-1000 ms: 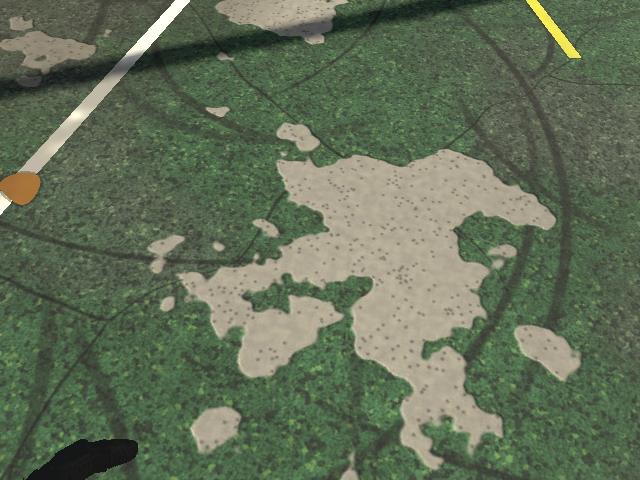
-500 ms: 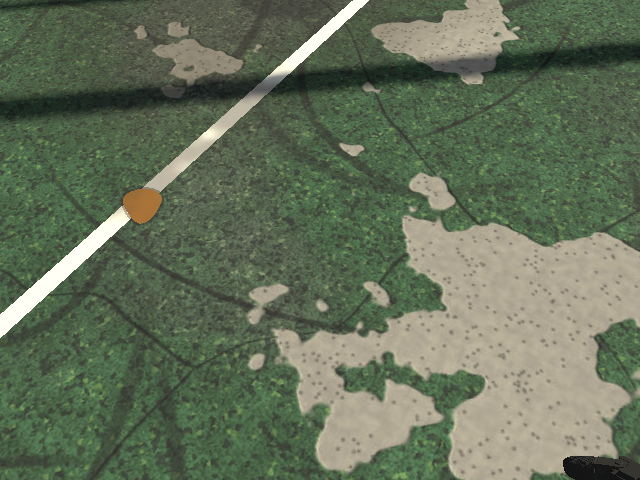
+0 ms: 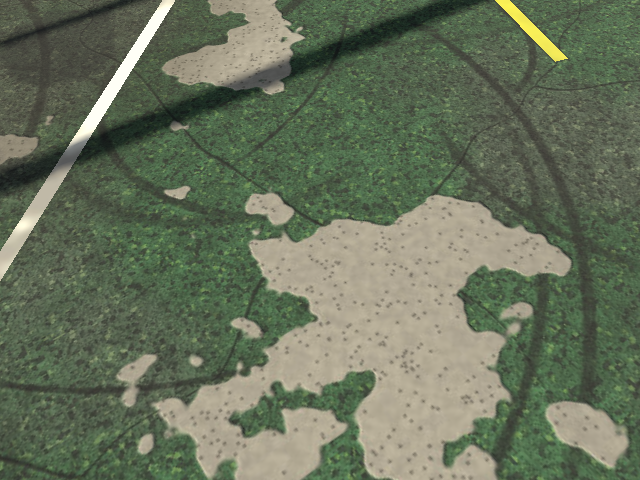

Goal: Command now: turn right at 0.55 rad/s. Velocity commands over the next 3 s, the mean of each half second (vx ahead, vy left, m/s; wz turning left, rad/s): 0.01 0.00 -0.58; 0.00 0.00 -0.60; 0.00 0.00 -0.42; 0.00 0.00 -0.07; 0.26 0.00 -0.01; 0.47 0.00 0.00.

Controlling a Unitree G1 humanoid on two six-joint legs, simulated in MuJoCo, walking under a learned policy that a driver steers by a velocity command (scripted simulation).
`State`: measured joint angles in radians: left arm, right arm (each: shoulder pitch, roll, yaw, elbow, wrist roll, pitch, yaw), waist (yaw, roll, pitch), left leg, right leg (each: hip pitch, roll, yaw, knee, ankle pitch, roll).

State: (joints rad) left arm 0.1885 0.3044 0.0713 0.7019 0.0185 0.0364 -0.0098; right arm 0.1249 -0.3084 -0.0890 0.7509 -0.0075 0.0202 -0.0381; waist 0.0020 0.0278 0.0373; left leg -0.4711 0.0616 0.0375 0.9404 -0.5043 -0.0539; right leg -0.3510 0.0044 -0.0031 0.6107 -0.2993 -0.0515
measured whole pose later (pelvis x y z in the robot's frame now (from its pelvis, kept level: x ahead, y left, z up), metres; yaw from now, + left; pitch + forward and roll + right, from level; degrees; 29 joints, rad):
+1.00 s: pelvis -0.01 -0.02 +0.01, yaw -35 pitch +2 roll +2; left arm 0.20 0.31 0.06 0.58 0.00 0.03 0.01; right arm 0.11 -0.34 -0.09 0.72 -0.01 0.02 -0.03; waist 0.00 0.04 0.07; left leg -0.53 0.02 -0.02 1.12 -0.43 -0.07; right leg -0.29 0.04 0.06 0.49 -0.23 -0.05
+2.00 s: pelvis -0.01 -0.02 +0.00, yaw -47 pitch -2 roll +0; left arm 0.23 0.23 0.02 0.75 0.01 0.00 0.02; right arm 0.20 -0.27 -0.03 0.83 -0.01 0.00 -0.02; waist -0.02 0.00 0.04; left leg -0.22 0.03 -0.04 0.51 -0.27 -0.05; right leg -0.18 0.02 0.07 0.53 -0.32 0.00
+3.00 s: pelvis +0.24 -0.31 +0.02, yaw -47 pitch +0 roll -2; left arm 0.33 0.26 0.05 0.86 0.00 -0.10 -0.03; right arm 0.18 -0.31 -0.04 0.80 0.01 -0.07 -0.01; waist 0.04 0.05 0.03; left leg -0.65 0.14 -0.05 0.98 -0.16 0.00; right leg -0.11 0.10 -0.05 0.25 -0.14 -0.08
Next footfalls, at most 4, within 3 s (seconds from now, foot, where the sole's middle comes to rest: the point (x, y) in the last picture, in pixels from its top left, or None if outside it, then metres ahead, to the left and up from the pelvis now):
0.42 left None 0.09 0.13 -0.77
0.84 right None -0.02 -0.12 -0.77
1.32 left None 0.13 0.05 -0.77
1.62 right None -0.09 -0.11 -0.77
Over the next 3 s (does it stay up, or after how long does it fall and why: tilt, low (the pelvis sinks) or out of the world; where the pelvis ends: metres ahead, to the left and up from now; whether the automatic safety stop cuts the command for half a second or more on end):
stays up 0.24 -0.31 0.02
